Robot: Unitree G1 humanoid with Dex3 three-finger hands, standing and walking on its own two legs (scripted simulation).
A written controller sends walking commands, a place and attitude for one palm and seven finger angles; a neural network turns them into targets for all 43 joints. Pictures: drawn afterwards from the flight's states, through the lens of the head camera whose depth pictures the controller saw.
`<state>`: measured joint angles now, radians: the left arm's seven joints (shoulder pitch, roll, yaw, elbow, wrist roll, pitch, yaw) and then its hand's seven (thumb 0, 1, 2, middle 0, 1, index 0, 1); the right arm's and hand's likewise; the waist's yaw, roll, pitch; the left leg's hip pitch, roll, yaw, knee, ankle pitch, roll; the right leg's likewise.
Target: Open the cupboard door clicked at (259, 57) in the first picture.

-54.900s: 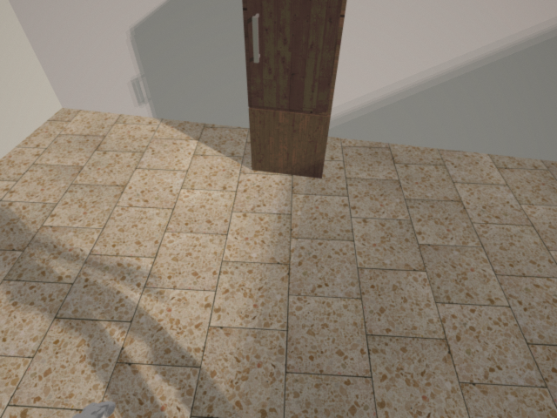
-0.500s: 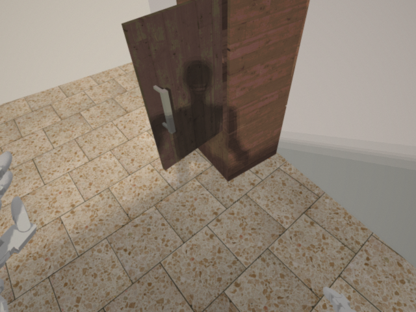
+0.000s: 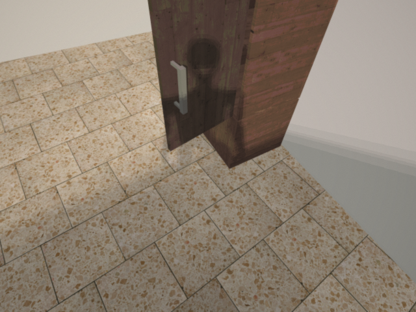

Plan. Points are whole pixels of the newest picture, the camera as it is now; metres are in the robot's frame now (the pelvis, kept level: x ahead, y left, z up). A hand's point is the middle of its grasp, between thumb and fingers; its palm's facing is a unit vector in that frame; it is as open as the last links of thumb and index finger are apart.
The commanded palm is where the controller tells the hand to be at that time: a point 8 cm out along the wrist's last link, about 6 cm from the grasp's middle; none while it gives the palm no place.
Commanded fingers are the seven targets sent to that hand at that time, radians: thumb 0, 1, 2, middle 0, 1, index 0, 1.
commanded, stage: let the arm hang, fingers relaxed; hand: left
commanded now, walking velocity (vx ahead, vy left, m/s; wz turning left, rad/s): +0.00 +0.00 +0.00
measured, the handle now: (179, 88) +0.74 +0.14 -0.03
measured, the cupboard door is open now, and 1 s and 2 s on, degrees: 100 100 100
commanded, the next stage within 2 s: look to check the result in 0.70 s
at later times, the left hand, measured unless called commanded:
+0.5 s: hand out of the picture +0.02 +0.22 -0.16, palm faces -0.01 -0.97 -0.23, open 7.4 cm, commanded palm none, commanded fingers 0.00 0.90 0.90 -0.20 -0.30 -0.20 -0.30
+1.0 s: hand out of the picture +0.05 +0.23 -0.16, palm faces -0.02 -0.97 -0.25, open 7.4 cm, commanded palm none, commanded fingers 0.00 0.90 0.90 -0.20 -0.30 -0.20 -0.30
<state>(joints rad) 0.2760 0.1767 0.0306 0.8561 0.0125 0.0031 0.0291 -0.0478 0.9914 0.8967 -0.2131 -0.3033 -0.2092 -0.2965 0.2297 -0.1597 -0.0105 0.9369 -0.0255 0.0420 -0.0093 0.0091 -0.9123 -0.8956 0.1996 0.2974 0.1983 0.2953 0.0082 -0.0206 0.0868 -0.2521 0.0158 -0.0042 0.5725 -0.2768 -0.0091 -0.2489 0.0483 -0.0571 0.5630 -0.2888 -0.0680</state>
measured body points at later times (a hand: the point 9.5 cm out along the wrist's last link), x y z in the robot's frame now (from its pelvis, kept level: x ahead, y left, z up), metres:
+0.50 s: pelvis -0.01 +0.03 +0.01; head +0.00 +0.02 +0.46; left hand +0.02 +0.27 -0.14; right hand -0.02 -0.19 -0.15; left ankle +0.01 +0.13 -0.73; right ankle +0.01 -0.08 -0.73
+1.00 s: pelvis +0.01 +0.04 +0.01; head +0.02 +0.03 +0.46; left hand +0.05 +0.28 -0.14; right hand +0.02 -0.21 -0.14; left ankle +0.01 +0.13 -0.73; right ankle +0.01 -0.08 -0.73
